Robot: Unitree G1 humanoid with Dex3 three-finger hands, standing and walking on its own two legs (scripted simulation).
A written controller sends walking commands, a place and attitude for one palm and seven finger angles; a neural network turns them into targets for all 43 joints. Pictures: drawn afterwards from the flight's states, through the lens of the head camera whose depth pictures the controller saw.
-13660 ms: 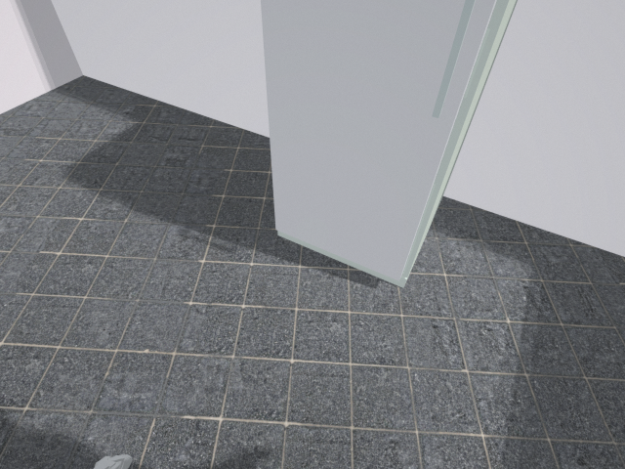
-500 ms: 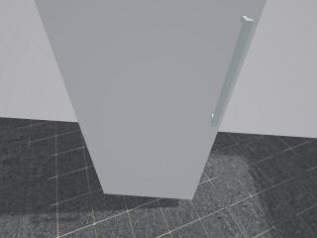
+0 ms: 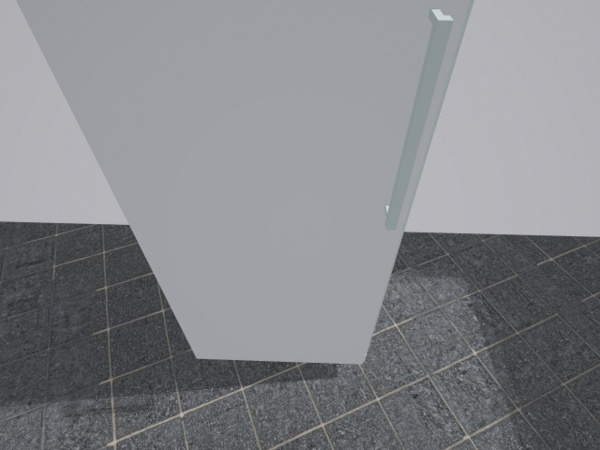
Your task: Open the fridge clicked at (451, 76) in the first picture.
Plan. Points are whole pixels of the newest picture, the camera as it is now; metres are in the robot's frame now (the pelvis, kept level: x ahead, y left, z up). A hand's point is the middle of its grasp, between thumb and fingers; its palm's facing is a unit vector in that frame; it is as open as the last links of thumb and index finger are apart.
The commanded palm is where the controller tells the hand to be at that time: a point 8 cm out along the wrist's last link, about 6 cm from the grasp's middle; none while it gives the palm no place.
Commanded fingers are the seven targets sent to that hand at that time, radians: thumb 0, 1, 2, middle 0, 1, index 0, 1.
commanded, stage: come to a stop and stand still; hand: right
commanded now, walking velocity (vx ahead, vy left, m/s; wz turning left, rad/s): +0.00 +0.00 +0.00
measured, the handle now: (408, 139) +0.50 -0.13 +0.18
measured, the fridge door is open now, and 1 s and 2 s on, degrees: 0 0 0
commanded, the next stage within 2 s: look again from close up in 0.30 s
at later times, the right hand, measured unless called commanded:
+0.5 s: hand out of the picture +0.00 -0.18 -0.18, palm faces +0.04 +0.99 -0.16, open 7.4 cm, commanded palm none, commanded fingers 0.00 -0.90 -0.90 0.20 0.30 0.20 0.30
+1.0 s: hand out of the picture +0.00 -0.17 -0.18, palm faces +0.03 +0.99 -0.14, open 7.4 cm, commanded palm none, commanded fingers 0.00 -0.90 -0.90 0.20 0.30 0.20 0.30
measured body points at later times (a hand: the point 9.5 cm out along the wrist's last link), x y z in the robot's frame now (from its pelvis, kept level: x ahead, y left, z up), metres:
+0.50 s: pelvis +0.01 -0.01 +0.00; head +0.01 -0.03 +0.45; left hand +0.02 +0.21 -0.15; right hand +0.00 -0.23 -0.16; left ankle +0.03 +0.13 -0.74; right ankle +0.04 -0.09 -0.74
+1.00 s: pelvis +0.01 -0.01 +0.00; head +0.01 -0.03 +0.45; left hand +0.00 +0.20 -0.15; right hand +0.00 -0.22 -0.16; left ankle +0.03 +0.13 -0.74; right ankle +0.04 -0.09 -0.74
